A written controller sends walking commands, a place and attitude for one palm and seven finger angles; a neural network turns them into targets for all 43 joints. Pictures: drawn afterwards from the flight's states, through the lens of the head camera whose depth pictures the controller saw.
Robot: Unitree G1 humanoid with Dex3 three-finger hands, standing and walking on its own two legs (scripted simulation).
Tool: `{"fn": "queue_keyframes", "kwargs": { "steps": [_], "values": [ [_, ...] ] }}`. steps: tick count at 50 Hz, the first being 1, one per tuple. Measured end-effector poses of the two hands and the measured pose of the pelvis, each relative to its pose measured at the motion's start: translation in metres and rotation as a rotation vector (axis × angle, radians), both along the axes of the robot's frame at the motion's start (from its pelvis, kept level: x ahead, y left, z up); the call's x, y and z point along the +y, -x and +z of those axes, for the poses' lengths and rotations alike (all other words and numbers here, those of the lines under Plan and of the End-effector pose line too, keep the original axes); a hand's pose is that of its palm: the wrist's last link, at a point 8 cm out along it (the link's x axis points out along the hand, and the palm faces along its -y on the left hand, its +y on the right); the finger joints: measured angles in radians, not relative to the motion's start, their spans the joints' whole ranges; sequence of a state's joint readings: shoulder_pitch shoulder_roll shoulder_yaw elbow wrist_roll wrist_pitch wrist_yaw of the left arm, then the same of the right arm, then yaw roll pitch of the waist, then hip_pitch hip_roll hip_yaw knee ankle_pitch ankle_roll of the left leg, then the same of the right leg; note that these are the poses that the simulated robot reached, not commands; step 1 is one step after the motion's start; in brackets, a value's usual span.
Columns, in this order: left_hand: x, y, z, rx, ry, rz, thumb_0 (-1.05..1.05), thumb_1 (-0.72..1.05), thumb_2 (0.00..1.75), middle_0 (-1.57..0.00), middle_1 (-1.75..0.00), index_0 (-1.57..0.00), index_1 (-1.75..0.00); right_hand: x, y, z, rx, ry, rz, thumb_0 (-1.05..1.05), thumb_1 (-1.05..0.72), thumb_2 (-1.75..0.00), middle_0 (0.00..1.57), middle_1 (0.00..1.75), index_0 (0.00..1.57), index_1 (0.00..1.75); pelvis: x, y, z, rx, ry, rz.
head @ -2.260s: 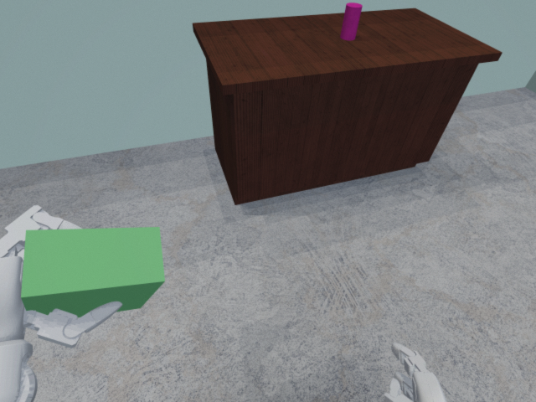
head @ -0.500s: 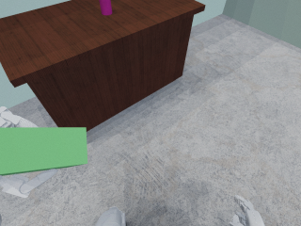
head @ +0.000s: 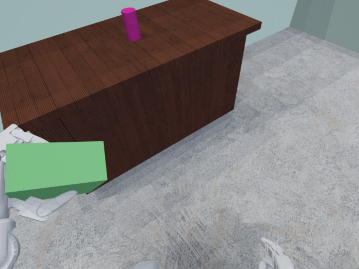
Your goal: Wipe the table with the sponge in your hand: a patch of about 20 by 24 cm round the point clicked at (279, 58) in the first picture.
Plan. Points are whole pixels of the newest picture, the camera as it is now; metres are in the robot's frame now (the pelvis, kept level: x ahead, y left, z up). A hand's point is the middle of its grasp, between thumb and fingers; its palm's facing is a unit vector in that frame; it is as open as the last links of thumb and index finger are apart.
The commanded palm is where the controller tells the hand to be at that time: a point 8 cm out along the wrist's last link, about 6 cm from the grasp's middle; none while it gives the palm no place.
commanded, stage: turn to face it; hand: left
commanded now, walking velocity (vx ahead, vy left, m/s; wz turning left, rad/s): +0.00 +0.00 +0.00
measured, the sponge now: (70, 172) +0.24 +0.20 +0.17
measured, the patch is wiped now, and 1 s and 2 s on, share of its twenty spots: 0.00 0.00 0.00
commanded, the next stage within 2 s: take the last steps up to it in 0.44 s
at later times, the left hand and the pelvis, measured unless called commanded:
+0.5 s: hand (49, 144) +0.27 +0.24 +0.20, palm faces +0.48 -0.77 -0.42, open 10.3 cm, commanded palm +0.21 +0.28 +0.19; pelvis +0.09 -0.02 +0.01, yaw +7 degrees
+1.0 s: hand (22, 171) +0.22 +0.26 +0.20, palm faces +0.64 -0.68 -0.36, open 10.3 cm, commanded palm +0.16 +0.28 +0.19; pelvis +0.08 -0.03 +0.01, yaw +15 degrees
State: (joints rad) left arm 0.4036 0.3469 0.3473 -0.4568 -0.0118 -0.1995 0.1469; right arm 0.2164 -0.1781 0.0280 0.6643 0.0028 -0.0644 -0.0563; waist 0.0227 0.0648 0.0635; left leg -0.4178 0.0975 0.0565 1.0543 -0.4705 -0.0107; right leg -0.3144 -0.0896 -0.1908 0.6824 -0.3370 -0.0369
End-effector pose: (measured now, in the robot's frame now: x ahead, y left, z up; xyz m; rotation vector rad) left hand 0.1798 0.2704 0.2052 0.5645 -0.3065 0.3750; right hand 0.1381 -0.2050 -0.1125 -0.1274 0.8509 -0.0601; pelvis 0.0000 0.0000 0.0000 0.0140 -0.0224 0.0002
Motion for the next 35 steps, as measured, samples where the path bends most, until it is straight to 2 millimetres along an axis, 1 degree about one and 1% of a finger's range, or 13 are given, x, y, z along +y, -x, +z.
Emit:
{"fn": "queue_keyframes", "kwargs": {
  "steps": [2, 5, 8, 10, 12, 14, 16, 19, 23, 27, 29, 32, 35],
  "values": [
    [-0.003, -0.011, -0.005, 0.028, 0.028, 0.014, -0.01, -0.5, 0.98, -0.72, -1.33, -0.73, -1.34, -0.018, -0.01, 0.003, 0.031, 0.037, -0.002, 0.02, -0.9, -0.9, 0.2, 0.3, 0.21, 0.3, -0.004, -0.011, 0.005, 0.0, -0.008, 0.015],
    [-0.008, -0.024, -0.006, 0.061, 0.03, 0.009, -0.01, -0.5, 0.98, -0.72, -1.33, -0.73, -1.34, -0.041, -0.027, 0.017, 0.042, 0.093, -0.018, 0.02, -0.9, -0.9, 0.2, 0.3, 0.21, 0.3, -0.009, -0.025, 0.013, 0.006, -0.023, 0.032],
    [-0.01, -0.035, -0.003, 0.063, 0.012, -0.01, -0.01, -0.5, 0.98, -0.72, -1.33, -0.73, -1.34, -0.056, -0.048, 0.033, 0.023, 0.148, -0.022, 0.02, -0.9, -0.9, 0.2, 0.3, 0.2, 0.3, -0.012, -0.039, 0.016, 0.016, -0.031, 0.046],
    [-0.008, -0.041, 0.0, 0.046, 0.0, -0.018, -0.01, -0.5, 0.98, -0.72, -1.33, -0.73, -1.34, -0.06, -0.064, 0.041, 0.002, 0.181, -0.019, 0.02, -0.9, -0.9, 0.2, 0.3, 0.2, 0.3, -0.011, -0.049, 0.015, 0.02, -0.029, 0.054],
    [-0.003, -0.046, 0.001, 0.014, -0.01, -0.022, -0.01, -0.5, 0.98, -0.72, -1.33, -0.73, -1.34, -0.06, -0.081, 0.047, -0.025, 0.209, -0.014, 0.02, -0.9, -0.9, 0.2, 0.3, 0.2, 0.3, -0.008, -0.059, 0.011, 0.021, -0.023, 0.057],
    [0.004, -0.052, 0.0, -0.035, -0.017, -0.027, -0.01, -0.5, 0.98, -0.72, -1.33, -0.73, -1.34, -0.057, -0.099, 0.047, -0.072, 0.224, -0.022, 0.02, -0.9, -0.9, 0.2, 0.3, 0.2, 0.3, -0.002, -0.069, 0.001, 0.015, -0.006, 0.051],
    [0.01, -0.059, -0.001, -0.069, -0.013, -0.022, -0.01, -0.5, 0.98, -0.72, -1.33, -0.73, -1.34, -0.048, -0.113, 0.048, -0.101, 0.201, -0.025, 0.02, -0.9, -0.9, 0.19, 0.3, 0.2, 0.3, -0.002, -0.073, -0.002, 0.004, -0.009, 0.063],
    [0.017, -0.065, -0.001, -0.064, 0.002, 0.01, -0.01, -0.5, 0.98, -0.72, -1.33, -0.73, -1.34, -0.027, -0.127, 0.052, -0.122, 0.136, 0.02, 0.02, -0.91, -0.9, 0.19, 0.3, 0.2, 0.3, -0.007, -0.077, 0.003, -0.002, 0.016, 0.09],
    [0.009, -0.055, 0.006, -0.046, 0.026, 0.033, -0.01, -0.5, 0.98, -0.72, -1.33, -0.73, -1.34, -0.003, -0.137, 0.056, -0.152, 0.056, 0.097, 0.01, -0.9, -0.9, 0.2, 0.3, 0.2, 0.3, -0.016, -0.083, 0.01, 0.004, 0.041, 0.114],
    [-0.006, -0.037, 0.008, -0.02, 0.027, 0.076, -0.01, -0.5, 0.98, -0.72, -1.33, -0.73, -1.34, 0.007, -0.142, 0.05, -0.16, 0.0, 0.164, 0.01, -0.9, -0.9, 0.2, 0.3, 0.2, 0.3, -0.031, -0.087, 0.011, 0.003, 0.048, 0.143],
    [-0.012, -0.028, 0.006, -0.012, 0.016, 0.116, -0.01, -0.5, 0.98, -0.72, -1.33, -0.73, -1.34, 0.005, -0.144, 0.042, -0.155, -0.019, 0.193, 0.01, -0.9, -0.9, 0.2, 0.3, 0.21, 0.3, -0.041, -0.088, 0.007, -0.003, 0.036, 0.152],
    [-0.021, -0.021, -0.001, -0.009, 0.039, 0.176, -0.01, -0.5, 0.98, -0.72, -1.33, -0.73, -1.34, -0.007, -0.145, 0.03, -0.125, -0.015, 0.224, 0.01, -0.9, -0.9, 0.2, 0.3, 0.21, 0.3, -0.052, -0.087, 0.003, -0.02, 0.029, 0.174],
    [-0.024, -0.017, -0.009, 0.006, 0.104, 0.216, -0.01, -0.5, 0.98, -0.72, -1.33, -0.73, -1.34, -0.025, -0.144, 0.029, -0.081, 0.034, 0.238, 0.01, -0.9, -0.9, 0.2, 0.3, 0.21, 0.3, -0.057, -0.087, 0.009, -0.018, 0.001, 0.195]
  ]
}}
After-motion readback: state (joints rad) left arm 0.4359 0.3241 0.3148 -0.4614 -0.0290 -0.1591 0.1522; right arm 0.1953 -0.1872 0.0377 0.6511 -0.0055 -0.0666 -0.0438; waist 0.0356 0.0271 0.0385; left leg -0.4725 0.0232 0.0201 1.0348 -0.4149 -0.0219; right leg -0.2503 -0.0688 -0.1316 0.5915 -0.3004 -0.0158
